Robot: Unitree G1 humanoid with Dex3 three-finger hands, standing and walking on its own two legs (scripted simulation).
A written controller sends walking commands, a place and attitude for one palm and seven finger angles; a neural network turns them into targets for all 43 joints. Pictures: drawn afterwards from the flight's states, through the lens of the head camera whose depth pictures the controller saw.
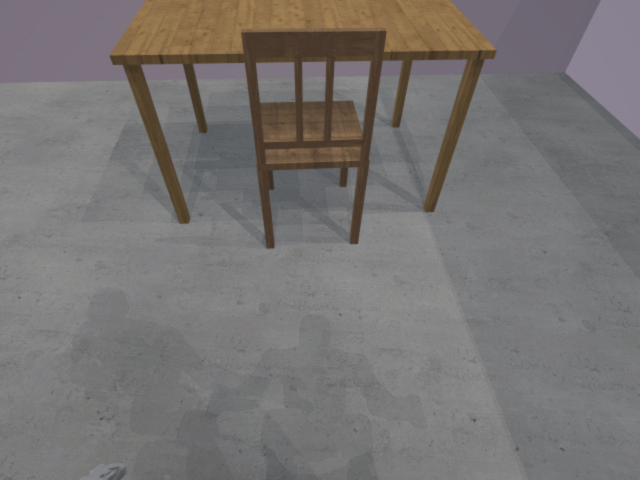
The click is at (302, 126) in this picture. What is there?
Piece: chair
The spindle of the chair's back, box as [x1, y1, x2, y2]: [294, 57, 302, 140]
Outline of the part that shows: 294,57 296,137 297,140 302,140 301,57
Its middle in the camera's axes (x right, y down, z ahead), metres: -0.07 -0.41 +1.16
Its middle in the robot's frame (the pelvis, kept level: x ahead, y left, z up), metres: +1.13 +0.12 -0.11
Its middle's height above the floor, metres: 0.66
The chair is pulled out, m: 0.00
